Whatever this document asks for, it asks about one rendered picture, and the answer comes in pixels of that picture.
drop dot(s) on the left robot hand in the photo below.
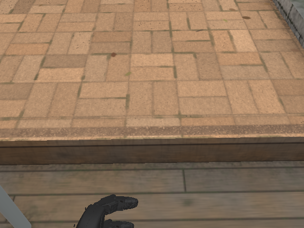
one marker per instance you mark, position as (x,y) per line
(94,214)

